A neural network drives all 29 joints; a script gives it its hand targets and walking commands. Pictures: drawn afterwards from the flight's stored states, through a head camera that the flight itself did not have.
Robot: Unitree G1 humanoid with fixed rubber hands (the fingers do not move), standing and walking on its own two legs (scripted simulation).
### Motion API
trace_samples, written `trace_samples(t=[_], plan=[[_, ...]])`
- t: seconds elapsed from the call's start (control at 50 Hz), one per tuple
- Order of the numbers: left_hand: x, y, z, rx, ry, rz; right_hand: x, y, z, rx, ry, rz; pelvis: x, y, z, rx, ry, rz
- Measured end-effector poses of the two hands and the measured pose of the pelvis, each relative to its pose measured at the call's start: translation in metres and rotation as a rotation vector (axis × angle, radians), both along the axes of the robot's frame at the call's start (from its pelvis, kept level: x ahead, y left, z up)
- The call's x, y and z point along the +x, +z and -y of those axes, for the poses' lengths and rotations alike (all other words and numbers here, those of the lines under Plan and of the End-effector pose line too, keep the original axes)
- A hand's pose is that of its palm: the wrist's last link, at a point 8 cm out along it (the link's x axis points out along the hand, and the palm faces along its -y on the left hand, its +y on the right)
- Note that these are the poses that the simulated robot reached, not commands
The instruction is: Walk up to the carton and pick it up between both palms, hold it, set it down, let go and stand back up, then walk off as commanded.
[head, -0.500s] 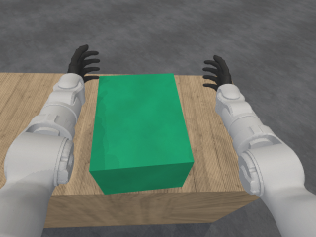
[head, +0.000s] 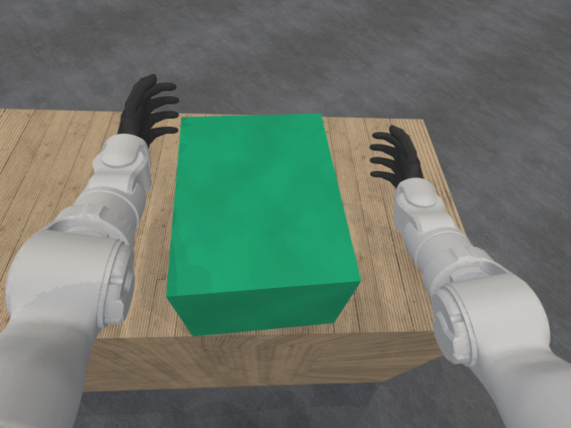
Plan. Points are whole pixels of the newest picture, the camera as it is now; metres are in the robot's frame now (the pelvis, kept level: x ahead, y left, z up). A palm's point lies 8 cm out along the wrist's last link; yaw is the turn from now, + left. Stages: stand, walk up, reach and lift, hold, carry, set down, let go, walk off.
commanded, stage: reach and lift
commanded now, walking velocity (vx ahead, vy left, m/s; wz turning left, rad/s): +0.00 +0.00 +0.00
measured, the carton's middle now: (258, 221) +0.43 +0.04 -0.01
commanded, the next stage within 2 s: none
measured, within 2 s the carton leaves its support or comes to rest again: neither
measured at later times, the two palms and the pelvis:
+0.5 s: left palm (168, 167) +0.49 +0.18 +0.05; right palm (395, 175) +0.47 -0.17 +0.06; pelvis +0.00 +0.01 -0.01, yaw +0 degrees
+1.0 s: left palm (181, 171) +0.48 +0.16 +0.05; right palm (391, 191) +0.45 -0.16 +0.05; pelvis -0.01 +0.01 -0.01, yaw -1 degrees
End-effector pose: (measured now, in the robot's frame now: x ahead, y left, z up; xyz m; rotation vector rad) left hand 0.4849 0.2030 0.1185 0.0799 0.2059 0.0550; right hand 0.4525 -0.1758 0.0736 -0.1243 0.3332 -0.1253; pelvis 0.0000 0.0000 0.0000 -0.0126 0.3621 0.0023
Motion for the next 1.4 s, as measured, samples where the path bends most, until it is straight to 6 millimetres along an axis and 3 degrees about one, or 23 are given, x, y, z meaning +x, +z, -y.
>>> trace_samples(t=[0.1, 0.24, 0.34, 0.48, 0.6, 1.14, 1.4], plan=[[-0.003, -0.015, -0.008, -0.002, 0.024, -0.029, -0.002, -0.008, -0.007, -0.002, 0.012, 0.001, -0.005, -0.002, -0.005, -0.007, -0.001, -0.028], [-0.016, -0.065, -0.021, 0.004, 0.064, -0.146, -0.002, -0.028, -0.01, 0.028, 0.005, -0.018, -0.008, -0.006, -0.01, -0.012, -0.002, -0.082], [-0.014, -0.085, -0.014, 0.001, 0.075, -0.174, 0.006, -0.034, -0.008, 0.067, -0.004, 0.002, -0.006, -0.01, -0.01, -0.012, -0.003, -0.14], [0.002, -0.072, 0.021, -0.029, 0.017, -0.102, 0.02, -0.019, -0.006, 0.102, -0.002, 0.079, 0.001, -0.01, -0.006, -0.009, -0.004, -0.166], [0.007, -0.067, 0.041, -0.044, -0.036, -0.086, 0.02, -0.024, -0.015, 0.091, 0.026, 0.071, 0.003, -0.01, -0.002, -0.006, -0.007, -0.167], [-0.012, -0.067, 0.048, -0.033, -0.055, -0.081, -0.01, -0.025, -0.012, 0.05, -0.046, 0.107, -0.007, -0.006, -0.009, -0.008, -0.006, -0.078], [-0.015, -0.067, 0.049, -0.037, -0.053, -0.085, -0.014, -0.024, -0.012, 0.043, -0.049, 0.099, -0.008, -0.006, -0.009, -0.008, -0.006, -0.072]])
